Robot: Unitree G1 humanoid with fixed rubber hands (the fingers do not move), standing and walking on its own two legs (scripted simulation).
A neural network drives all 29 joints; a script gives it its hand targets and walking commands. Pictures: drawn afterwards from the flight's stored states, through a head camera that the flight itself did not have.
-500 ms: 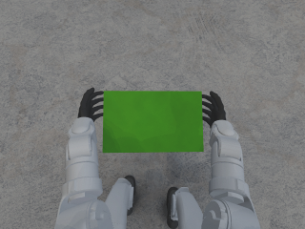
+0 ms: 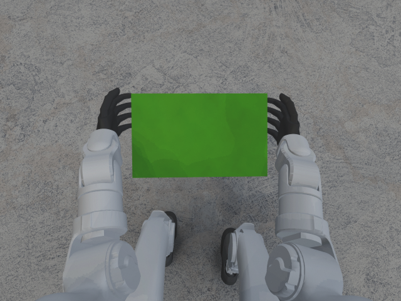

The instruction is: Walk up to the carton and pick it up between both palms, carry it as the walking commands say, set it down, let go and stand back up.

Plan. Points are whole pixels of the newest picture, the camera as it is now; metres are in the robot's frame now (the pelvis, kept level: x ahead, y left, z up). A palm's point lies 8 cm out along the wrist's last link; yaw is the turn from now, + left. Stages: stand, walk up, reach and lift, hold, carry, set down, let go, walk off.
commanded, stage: set down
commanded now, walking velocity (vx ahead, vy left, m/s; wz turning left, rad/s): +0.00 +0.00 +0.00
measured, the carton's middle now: (198, 137) +0.43 +0.04 -0.16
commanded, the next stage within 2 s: none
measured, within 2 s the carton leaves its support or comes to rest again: neither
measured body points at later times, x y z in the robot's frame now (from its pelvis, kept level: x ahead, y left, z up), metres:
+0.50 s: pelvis -0.02 +0.00 -0.08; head +0.23 +0.02 +0.28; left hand +0.44 +0.22 -0.17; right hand +0.46 -0.12 -0.17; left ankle +0.10 +0.13 -0.59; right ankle +0.06 -0.13 -0.59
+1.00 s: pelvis -0.03 +0.00 -0.15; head +0.27 +0.03 +0.18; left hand +0.46 +0.23 -0.26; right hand +0.48 -0.11 -0.26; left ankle +0.10 +0.13 -0.59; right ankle +0.06 -0.13 -0.59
